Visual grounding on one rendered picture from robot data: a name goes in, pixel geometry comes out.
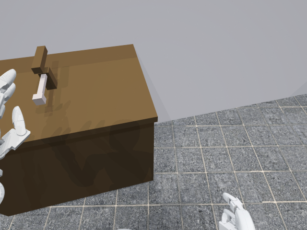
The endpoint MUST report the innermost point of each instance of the robot left hand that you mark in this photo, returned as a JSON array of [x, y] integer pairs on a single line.
[[15, 137]]

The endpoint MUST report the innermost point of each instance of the counter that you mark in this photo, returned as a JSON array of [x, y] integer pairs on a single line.
[[95, 133]]

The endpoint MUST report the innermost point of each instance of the robot right hand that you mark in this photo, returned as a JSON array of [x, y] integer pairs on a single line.
[[241, 220]]

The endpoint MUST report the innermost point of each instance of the tap lever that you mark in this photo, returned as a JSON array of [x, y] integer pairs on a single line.
[[39, 98]]

